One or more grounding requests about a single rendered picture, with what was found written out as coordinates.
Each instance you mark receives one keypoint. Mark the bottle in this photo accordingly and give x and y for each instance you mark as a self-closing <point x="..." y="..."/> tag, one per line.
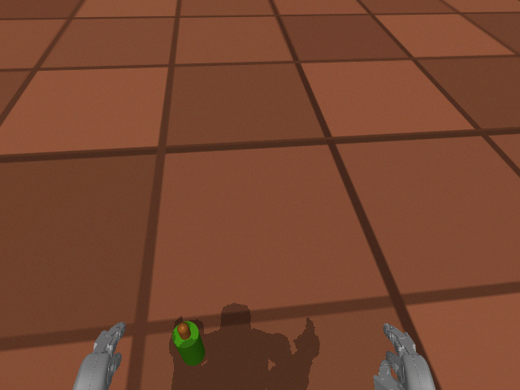
<point x="188" y="341"/>

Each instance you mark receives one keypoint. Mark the right robot hand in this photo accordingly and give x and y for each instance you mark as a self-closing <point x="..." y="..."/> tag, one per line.
<point x="412" y="370"/>

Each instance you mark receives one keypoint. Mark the left robot hand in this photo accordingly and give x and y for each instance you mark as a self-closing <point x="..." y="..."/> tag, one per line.
<point x="98" y="368"/>

